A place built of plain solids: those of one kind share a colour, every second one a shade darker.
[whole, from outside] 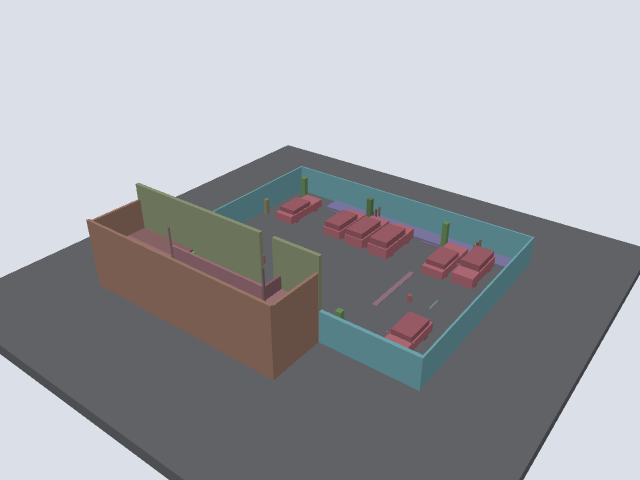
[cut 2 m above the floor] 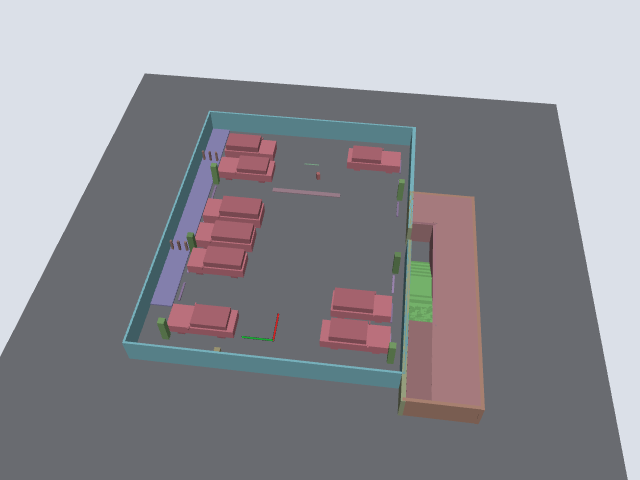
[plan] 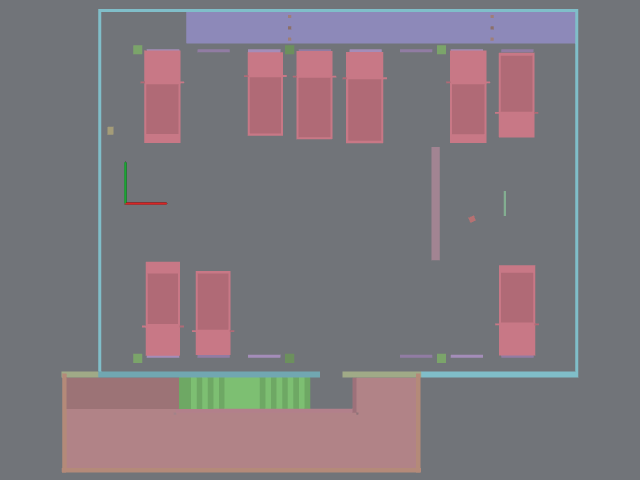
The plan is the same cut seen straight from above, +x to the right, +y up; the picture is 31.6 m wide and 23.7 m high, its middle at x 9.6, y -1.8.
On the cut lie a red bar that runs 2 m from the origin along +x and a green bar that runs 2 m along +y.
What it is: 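The pedestrian entrance of an underground car park of the 2000s; a paved forecourt at street level 3.07 m over the deck; an open stair well of 19 risers of 0.162 m and treads of 0.28 m, 1.54 m wide, two flights in line with a mid landing, along the facade; under a glazed canopy, a plain doorway into the deck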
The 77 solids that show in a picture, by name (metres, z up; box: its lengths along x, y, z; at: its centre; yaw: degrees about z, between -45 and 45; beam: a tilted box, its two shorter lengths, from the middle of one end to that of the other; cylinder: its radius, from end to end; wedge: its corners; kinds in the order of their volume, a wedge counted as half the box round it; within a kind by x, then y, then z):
{
 "paving_1": {"box": [5.6, 1.55, 3.12], "at": [-0.12, -9.37, 1.51]},
 "paving_2": {"box": [17.27, 2.94, 3.12], "at": [5.72, -11.6, 1.51]},
 "paving_3": {"box": [3.15, 1.55, 3.12], "at": [12.78, -9.37, 1.51]},
 "stair_step_1": {"box": [0.6, 1.56, 2.8], "at": [2.93, -9.37, 1.35]},
 "stair_step_2": {"box": [0.88, 1.56, 2.64], "at": [3.07, -9.37, 1.27]},
 "stair_step_3": {"box": [1.15, 1.56, 2.47], "at": [3.21, -9.37, 1.19]},
 "stair_step_4": {"box": [1.43, 1.56, 2.31], "at": [3.35, -9.37, 1.11]},
 "stair_step_5": {"box": [1.71, 1.56, 2.15], "at": [3.49, -9.37, 1.03]},
 "stair_step_6": {"box": [1.98, 1.56, 1.99], "at": [3.62, -9.37, 0.94]},
 "stair_step_7": {"box": [2.26, 1.56, 1.83], "at": [3.76, -9.37, 0.86]},
 "stair_step_8": {"box": [4.0, 1.56, 1.67], "at": [4.63, -9.37, 0.78]},
 "stair_step_9": {"box": [4.27, 1.56, 1.5], "at": [4.77, -9.37, 0.7]},
 "stair_step_10": {"box": [4.55, 1.56, 1.34], "at": [4.91, -9.37, 0.62]},
 "stair_step_11": {"box": [4.83, 1.56, 1.18], "at": [5.05, -9.37, 0.54]},
 "stair_step_12": {"box": [5.1, 1.56, 1.02], "at": [5.18, -9.37, 0.46]},
 "stair_step_13": {"box": [5.38, 1.56, 0.86], "at": [5.32, -9.37, 0.38]},
 "stair_step_14": {"box": [5.65, 1.56, 0.7], "at": [5.46, -9.37, 0.3]},
 "stair_step_15": {"box": [5.93, 1.56, 0.53], "at": [5.6, -9.37, 0.22]},
 "stair_step_16": {"box": [6.21, 1.56, 0.37], "at": [5.74, -9.37, 0.14]},
 "stair_step_17": {"box": [6.48, 1.56, 0.21], "at": [5.87, -9.37, 0.06]},
 "car_1": {"box": [1.59, 2.46, 0.42], "at": [1.82, 4.66, 1.12]},
 "car_2": {"box": [1.79, 4.57, 0.73], "at": [1.82, 5.27, 0.55]},
 "car_3": {"box": [1.7, 4.64, 0.73], "at": [1.84, -5.2, 0.54]},
 "car_4": {"box": [1.5, 2.5, 0.51], "at": [1.84, -4.7, 1.17]},
 "car_5": {"box": [1.72, 4.15, 0.75], "at": [4.32, -5.41, 0.56]},
 "car_6": {"box": [1.52, 2.78, 0.5], "at": [4.32, -4.85, 1.18]},
 "car_7": {"box": [1.55, 2.77, 0.5], "at": [6.91, 4.85, 1.18]},
 "car_8": {"box": [1.75, 4.13, 0.75], "at": [6.91, 5.41, 0.56]},
 "car_9": {"box": [1.58, 2.94, 0.53], "at": [9.32, 4.74, 1.3]},
 "car_10": {"box": [1.78, 4.35, 0.85], "at": [9.32, 5.36, 0.61]},
 "car_11": {"box": [1.64, 3.05, 0.56], "at": [11.81, 4.62, 1.38]},
 "car_12": {"box": [1.84, 4.51, 0.92], "at": [11.81, 5.24, 0.64]},
 "car_13": {"box": [1.61, 2.48, 0.43], "at": [16.92, 4.65, 1.11]},
 "car_14": {"box": [1.81, 4.57, 0.71], "at": [16.92, 5.27, 0.54]},
 "car_15": {"box": [1.77, 4.18, 0.86], "at": [19.31, 5.36, 0.61]},
 "car_16": {"box": [1.57, 2.77, 0.55], "at": [19.31, 5.92, 1.32]},
 "car_17": {"box": [1.79, 4.46, 0.72], "at": [19.33, -5.27, 0.54]},
 "car_18": {"box": [1.59, 2.46, 0.42], "at": [19.33, -4.65, 1.11]},
 "wall_1": {"box": [0.15, 18.05, 2.64], "at": [-1.27, 0.58, 1.27]},
 "wall_2": {"box": [10.95, 0.3, 2.64], "at": [4.13, -8.45, 1.27]},
 "wall_3": {"box": [23.7, 0.15, 2.64], "at": [10.5, 9.53, 1.27]},
 "wall_4": {"box": [11.64, 0.3, 2.64], "at": [16.53, -8.45, 1.27]},
 "wall_5": {"box": [0.15, 18.05, 2.64], "at": [22.27, 0.58, 1.27]},
 "boundary_1": {"box": [0.22, 4.89, 5.61], "at": [-3.02, -10.84, 2.76]},
 "boundary_2": {"box": [17.73, 0.23, 5.77], "at": [5.72, -13.17, 2.84]},
 "boundary_3": {"box": [0.22, 4.89, 5.63], "at": [14.45, -10.84, 2.77]},
 "facade_1": {"box": [12.77, 0.3, 6.9], "at": [3.22, -8.45, 3.4]},
 "facade_2": {"box": [3.89, 0.3, 6.9], "at": [12.66, -8.45, 3.4]},
 "rim_guard_1": {"box": [6.83, 0.2, 4.18], "at": [5.9, -10.23, 2.04]},
 "rim_guard_2": {"box": [2.49, 0.2, 4.18], "at": [10.16, -10.23, 2.04]},
 "rim_guard_3": {"box": [0.2, 1.74, 4.18], "at": [11.3, -9.46, 2.04]},
 "walkway_1": {"box": [19.2, 1.56, 0.18], "at": [12.6, 8.68, 0.04]},
 "column_1": {"box": [0.45, 0.45, 2.61], "at": [0.6, -7.64, 1.25]},
 "column_2": {"box": [0.45, 0.45, 2.61], "at": [0.6, 7.59, 1.25]},
 "column_3": {"box": [0.45, 0.45, 2.61], "at": [8.1, -7.64, 1.25]},
 "column_4": {"box": [0.45, 0.45, 2.61], "at": [8.1, 7.59, 1.25]},
 "column_5": {"box": [0.45, 0.45, 2.61], "at": [15.6, -7.64, 1.25]},
 "column_6": {"box": [0.45, 0.45, 2.61], "at": [15.6, 7.59, 1.25]},
 "wheelstop_1": {"box": [1.6, 0.15, 0.15], "at": [1.85, -7.54, 0.03]},
 "wheelstop_2": {"box": [1.6, 0.15, 0.15], "at": [1.85, 7.54, 0.03]},
 "wheelstop_3": {"box": [1.6, 0.15, 0.15], "at": [4.35, -7.54, 0.03]},
 "wheelstop_4": {"box": [1.6, 0.15, 0.15], "at": [4.35, 7.54, 0.03]},
 "wheelstop_5": {"box": [1.6, 0.15, 0.15], "at": [6.85, -7.54, 0.03]},
 "wheelstop_6": {"box": [1.6, 0.15, 0.15], "at": [6.85, 7.54, 0.03]},
 "wheelstop_7": {"box": [1.6, 0.15, 0.15], "at": [9.35, 7.54, 0.03]},
 "wheelstop_8": {"box": [1.6, 0.15, 0.15], "at": [11.85, 7.54, 0.03]},
 "wheelstop_9": {"box": [1.6, 0.15, 0.15], "at": [14.35, -7.54, 0.03]},
 "wheelstop_10": {"box": [1.6, 0.15, 0.15], "at": [14.35, 7.54, 0.03]},
 "wheelstop_11": {"box": [1.6, 0.15, 0.15], "at": [16.85, -7.54, 0.03]},
 "wheelstop_12": {"box": [1.6, 0.15, 0.15], "at": [16.85, 7.54, 0.03]},
 "wheelstop_13": {"box": [1.6, 0.15, 0.15], "at": [19.35, -7.54, 0.03]},
 "wheelstop_14": {"box": [1.6, 0.15, 0.15], "at": [19.35, 7.54, 0.03]},
 "hump_1": {"box": [0.41, 5.59, 0.12], "at": [15.31, 0.0, 0.01]},
 "pay_station_1": {"box": [0.3, 0.4, 1.5], "at": [-0.75, 3.6, 0.7]},
 "canopy_post_1": {"box": [0.12, 0.12, 5.74], "at": [2.44, -10.38, 2.82]},
 "canopy_post_2": {"box": [0.12, 0.12, 5.74], "at": [11.44, -10.38, 2.82]},
 "cable_cover_1": {"box": [0.11, 1.24, 0.08], "at": [18.73, 0.0, -0.02]}
}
